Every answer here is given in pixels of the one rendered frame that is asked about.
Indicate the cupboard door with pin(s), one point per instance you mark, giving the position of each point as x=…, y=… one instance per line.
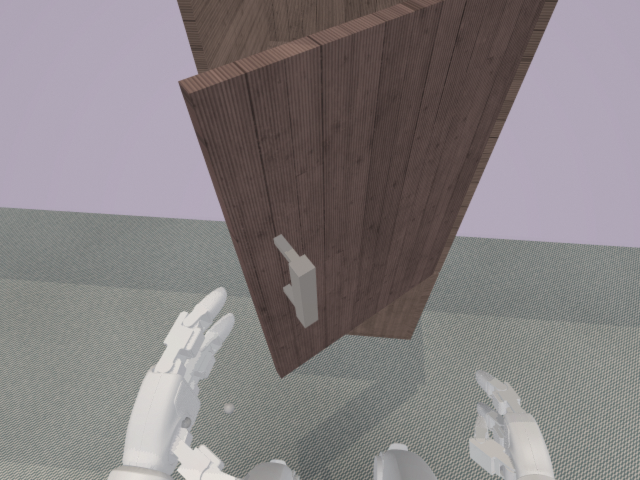
x=358, y=144

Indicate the robot right hand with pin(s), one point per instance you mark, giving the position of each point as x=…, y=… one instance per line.
x=518, y=448

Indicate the robot left hand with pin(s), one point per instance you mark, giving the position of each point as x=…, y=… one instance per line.
x=168, y=394

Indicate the handle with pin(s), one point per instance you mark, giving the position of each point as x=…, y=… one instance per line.
x=303, y=292

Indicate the robot right thigh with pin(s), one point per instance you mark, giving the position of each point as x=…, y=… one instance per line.
x=397, y=464

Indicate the robot right shin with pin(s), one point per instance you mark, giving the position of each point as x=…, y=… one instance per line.
x=398, y=446

